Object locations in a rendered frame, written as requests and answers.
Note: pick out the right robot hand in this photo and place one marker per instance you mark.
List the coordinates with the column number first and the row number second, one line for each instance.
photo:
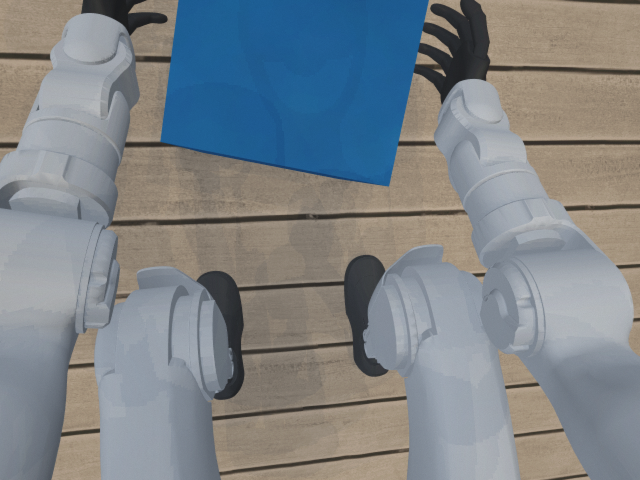
column 470, row 59

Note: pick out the left robot hand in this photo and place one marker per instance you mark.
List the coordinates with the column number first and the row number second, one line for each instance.
column 119, row 9

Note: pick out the carton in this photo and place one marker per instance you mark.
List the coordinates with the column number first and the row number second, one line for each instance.
column 316, row 86

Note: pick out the robot left upper arm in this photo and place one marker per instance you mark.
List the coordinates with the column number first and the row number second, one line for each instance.
column 58, row 277

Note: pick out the robot right thigh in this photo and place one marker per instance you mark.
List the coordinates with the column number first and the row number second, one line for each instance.
column 460, row 425

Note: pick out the right robot forearm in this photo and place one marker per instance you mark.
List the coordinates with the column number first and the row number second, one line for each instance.
column 510, row 211

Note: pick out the robot right upper arm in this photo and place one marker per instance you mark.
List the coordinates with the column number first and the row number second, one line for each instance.
column 567, row 315

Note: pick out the robot thigh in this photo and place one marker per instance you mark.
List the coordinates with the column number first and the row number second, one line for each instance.
column 460, row 425
column 155, row 418

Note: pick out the robot left thigh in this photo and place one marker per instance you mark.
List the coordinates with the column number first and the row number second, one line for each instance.
column 155, row 418

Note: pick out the left robot forearm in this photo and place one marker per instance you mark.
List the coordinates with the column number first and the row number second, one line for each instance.
column 73, row 140

